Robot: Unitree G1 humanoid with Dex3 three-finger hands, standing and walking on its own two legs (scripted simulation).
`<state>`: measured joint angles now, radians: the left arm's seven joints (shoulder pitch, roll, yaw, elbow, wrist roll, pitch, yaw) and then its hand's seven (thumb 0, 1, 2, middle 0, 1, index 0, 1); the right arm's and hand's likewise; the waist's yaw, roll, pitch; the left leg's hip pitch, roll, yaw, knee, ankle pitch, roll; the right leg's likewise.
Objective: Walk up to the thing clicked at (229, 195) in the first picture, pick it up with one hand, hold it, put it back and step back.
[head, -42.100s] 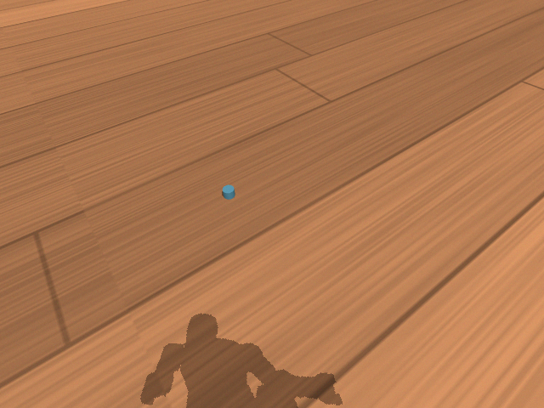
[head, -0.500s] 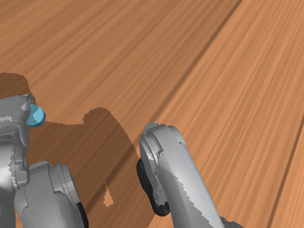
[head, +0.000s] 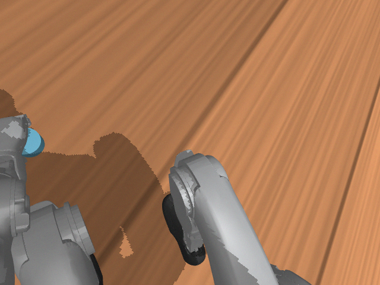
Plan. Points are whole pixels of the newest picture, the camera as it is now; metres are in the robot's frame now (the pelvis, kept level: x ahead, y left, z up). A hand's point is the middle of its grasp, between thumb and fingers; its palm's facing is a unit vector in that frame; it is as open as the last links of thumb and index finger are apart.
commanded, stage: open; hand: left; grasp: from above
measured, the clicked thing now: (27, 142) +0.46 +0.21 -0.28
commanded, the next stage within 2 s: withdraw in 0.88 s
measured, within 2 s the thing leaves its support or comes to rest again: neither
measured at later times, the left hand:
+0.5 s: hand (12, 150) +0.44 +0.23 -0.24, palm faces -0.44 -0.11 -0.89, open 12.8 cm
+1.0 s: hand (11, 151) +0.44 +0.23 -0.24, palm faces -0.44 -0.10 -0.89, open 14.3 cm
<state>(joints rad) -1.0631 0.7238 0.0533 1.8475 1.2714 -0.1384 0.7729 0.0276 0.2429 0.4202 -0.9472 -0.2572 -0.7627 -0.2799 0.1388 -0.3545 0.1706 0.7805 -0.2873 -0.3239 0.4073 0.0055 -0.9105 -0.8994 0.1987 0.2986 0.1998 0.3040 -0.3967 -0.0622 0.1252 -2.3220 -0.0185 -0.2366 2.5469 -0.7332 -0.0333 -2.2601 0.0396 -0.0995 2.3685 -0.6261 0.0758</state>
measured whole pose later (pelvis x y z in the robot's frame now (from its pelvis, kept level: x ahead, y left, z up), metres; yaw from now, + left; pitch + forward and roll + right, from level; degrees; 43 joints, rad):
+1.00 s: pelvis +0.00 +0.00 +0.01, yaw +0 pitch +28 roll -12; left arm -1.05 0.75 0.03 1.83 1.23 -0.14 0.75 0.00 -0.55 1.04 -0.10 -0.93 -0.05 -0.99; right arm 0.14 -0.36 0.20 0.78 -0.27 -0.35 0.40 0.01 -0.90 -0.90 0.20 0.30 0.20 0.30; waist -0.40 -0.06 0.15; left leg -2.30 -0.02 -0.25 2.53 -0.73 -0.04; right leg -2.24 0.04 -0.11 2.35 -0.62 0.07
